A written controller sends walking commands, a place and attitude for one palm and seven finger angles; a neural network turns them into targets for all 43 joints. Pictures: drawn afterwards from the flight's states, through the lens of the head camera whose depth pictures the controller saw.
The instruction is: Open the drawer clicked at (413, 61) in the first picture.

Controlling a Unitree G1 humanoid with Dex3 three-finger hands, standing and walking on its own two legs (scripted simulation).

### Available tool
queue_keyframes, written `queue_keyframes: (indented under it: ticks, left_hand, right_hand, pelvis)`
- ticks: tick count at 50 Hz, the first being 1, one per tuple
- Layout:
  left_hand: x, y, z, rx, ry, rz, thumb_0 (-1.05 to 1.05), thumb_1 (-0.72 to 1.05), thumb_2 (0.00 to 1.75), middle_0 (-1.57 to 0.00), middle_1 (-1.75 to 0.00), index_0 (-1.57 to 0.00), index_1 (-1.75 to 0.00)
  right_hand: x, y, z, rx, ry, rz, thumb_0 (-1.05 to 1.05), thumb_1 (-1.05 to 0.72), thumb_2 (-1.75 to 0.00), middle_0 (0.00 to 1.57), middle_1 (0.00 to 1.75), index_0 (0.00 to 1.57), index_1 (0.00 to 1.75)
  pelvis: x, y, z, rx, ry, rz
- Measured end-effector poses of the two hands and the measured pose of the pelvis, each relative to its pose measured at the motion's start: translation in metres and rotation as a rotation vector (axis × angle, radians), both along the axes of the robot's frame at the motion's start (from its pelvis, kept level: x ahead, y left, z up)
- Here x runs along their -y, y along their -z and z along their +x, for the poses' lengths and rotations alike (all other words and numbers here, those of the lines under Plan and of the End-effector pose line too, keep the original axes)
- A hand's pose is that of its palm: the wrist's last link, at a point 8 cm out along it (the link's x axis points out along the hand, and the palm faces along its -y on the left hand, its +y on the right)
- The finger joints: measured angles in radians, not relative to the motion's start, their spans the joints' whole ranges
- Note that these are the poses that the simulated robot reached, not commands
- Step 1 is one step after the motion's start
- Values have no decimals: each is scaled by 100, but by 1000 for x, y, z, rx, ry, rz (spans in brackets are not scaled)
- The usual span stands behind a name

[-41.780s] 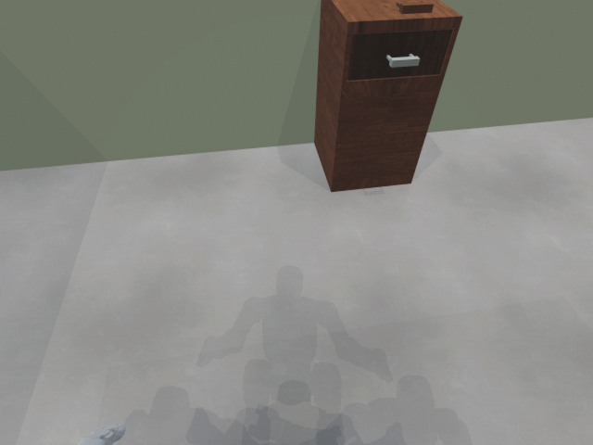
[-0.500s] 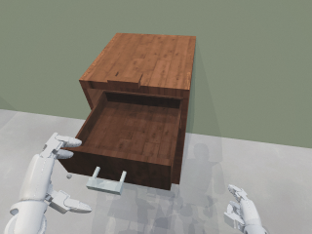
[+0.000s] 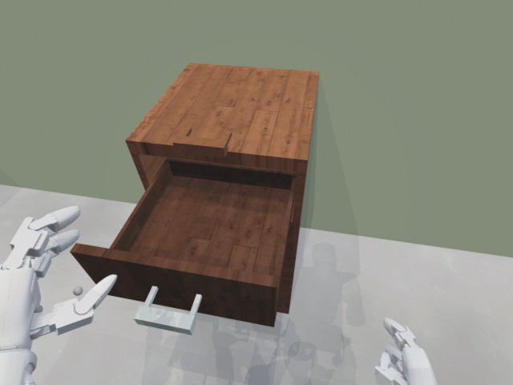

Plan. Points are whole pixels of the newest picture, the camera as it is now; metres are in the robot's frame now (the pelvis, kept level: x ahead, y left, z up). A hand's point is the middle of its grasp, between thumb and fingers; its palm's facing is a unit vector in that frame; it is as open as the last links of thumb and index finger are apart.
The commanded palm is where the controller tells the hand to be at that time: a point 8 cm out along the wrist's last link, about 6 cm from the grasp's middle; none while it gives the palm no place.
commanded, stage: draw the hand back to the body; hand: left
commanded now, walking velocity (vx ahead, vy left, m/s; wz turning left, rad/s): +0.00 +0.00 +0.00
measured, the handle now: (170, 307) +0.27 +0.20 -0.09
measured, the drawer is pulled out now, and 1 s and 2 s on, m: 0.29 0.29 0.29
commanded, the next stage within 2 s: step back with the hand held close in 0.38 s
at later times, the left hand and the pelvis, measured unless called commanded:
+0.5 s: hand (73, 291) +0.18 +0.23 +0.16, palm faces +0.40 -0.82 -0.41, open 7.5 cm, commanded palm +0.13 +0.27 +0.18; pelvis +0.00 -0.01 +0.00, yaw +0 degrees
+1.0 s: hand (33, 326) +0.13 +0.24 +0.16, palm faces +0.32 -0.81 -0.49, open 7.4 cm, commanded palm +0.07 +0.29 +0.18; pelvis -0.05 +0.01 +0.00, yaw +0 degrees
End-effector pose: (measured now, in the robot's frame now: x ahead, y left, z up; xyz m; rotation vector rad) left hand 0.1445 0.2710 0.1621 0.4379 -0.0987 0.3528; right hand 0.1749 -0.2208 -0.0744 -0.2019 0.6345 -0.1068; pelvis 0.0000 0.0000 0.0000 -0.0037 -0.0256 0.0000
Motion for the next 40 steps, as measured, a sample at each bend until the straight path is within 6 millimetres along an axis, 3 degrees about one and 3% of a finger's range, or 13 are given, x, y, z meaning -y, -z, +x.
queue_keyframes:
  ticks: [8,17,31,40]
  left_hand:
    - [-4,-11,-5,36,-37,27,1,56,75,-23,-52,-24,-51]
    - [2,-5,-6,16,-35,8,1,81,86,-22,-35,-22,-35]
    - [-4,-24,-3,77,-30,120,2,88,90,-21,-30,-22,-30]
    - [-4,4,-6,-52,78,82,2,89,90,-21,-30,-22,-30]
  right_hand:
    - [-2,-4,12,38,-6,21,1,-90,-89,20,30,20,30]
    - [-3,-2,12,33,-20,30,1,-90,-89,20,30,20,30]
    - [12,6,-6,-42,-2,6,1,-90,-89,20,30,20,30]
    - [25,0,-36,-112,101,-40,1,-90,-89,20,30,20,30]
  pelvis:
    - [3,0,2,2,-3,0]
    - [6,1,1,1,-6,3]
    - [8,1,-7,-27,-23,-15]
    - [-3,1,-20,-59,0,-5]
